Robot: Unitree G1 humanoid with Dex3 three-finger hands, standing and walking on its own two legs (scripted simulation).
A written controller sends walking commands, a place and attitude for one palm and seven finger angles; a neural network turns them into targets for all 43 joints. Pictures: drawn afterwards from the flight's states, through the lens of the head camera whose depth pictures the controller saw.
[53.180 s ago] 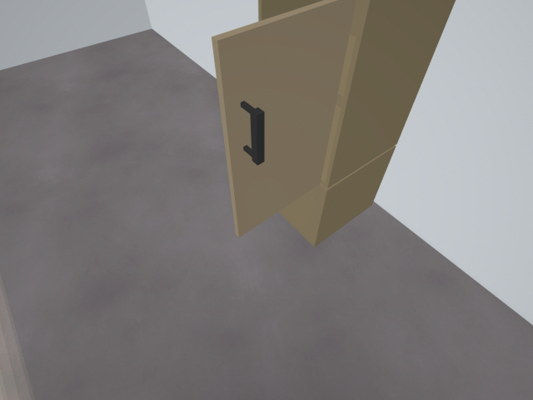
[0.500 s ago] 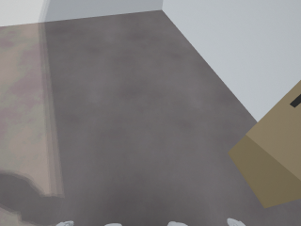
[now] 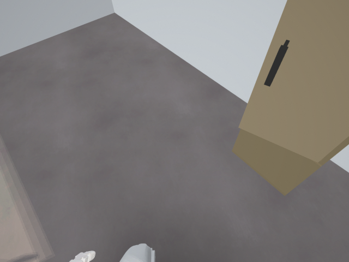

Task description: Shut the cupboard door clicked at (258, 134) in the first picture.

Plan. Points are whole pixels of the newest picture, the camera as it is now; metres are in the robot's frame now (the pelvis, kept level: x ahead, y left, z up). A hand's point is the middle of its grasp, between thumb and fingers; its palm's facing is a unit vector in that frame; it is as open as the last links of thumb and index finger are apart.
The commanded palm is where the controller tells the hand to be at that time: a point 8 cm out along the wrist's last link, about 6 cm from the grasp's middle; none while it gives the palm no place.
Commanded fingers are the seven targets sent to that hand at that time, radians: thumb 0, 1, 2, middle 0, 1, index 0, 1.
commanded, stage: turn to face it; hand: left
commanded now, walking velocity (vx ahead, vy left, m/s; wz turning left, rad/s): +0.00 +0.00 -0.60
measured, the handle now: (277, 63) +0.66 -0.28 +0.05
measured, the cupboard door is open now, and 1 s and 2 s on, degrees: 17 17 17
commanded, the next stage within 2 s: take the last steps up to it in 0.82 s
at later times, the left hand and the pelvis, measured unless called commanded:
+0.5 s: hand (112, 237) +0.19 +0.19 -0.15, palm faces -0.28 -0.93 -0.25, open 7.4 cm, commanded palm none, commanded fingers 0.00 0.90 0.90 -0.20 -0.30 -0.20 -0.30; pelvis +0.02 +0.01 +0.00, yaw -18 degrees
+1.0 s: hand (118, 243) +0.18 +0.17 -0.18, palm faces -0.42 -0.89 -0.17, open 7.4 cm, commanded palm none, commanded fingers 0.00 0.90 0.90 -0.20 -0.30 -0.20 -0.30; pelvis +0.04 +0.03 +0.00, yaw -28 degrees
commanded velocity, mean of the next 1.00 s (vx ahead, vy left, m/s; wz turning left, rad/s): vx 0.03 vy -0.02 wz -0.40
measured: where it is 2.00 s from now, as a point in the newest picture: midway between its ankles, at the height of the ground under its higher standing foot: (221, 259)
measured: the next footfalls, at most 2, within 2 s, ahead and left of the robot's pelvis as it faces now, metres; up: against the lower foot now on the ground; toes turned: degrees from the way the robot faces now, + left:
left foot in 0.16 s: +0.09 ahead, +0.14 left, +0.00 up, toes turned -2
right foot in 0.52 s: +0.01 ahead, -0.12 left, +0.00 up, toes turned -22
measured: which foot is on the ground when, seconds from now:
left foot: up 0.00-0.14, down 0.16-0.52, up 0.54-0.86, down 0.88-1.00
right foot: down 0.00-0.16, up 0.18-0.50, down 0.52-0.88, up 0.90-1.00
